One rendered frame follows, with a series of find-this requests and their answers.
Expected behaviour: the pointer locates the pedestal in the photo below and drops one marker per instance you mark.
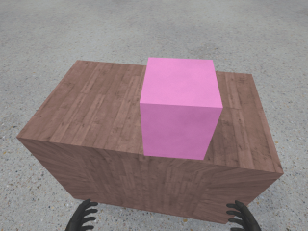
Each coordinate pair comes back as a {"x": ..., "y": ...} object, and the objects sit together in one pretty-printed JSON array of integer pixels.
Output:
[{"x": 87, "y": 134}]

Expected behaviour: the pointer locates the carton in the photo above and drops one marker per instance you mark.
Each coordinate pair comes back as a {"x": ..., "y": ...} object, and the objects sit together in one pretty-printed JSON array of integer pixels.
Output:
[{"x": 180, "y": 107}]

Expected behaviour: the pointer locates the robot left hand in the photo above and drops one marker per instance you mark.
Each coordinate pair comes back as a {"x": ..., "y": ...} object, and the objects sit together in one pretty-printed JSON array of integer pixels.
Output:
[{"x": 77, "y": 220}]

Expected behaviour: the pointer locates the robot right hand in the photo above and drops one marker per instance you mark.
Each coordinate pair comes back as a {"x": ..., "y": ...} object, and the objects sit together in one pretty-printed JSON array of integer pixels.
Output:
[{"x": 247, "y": 221}]

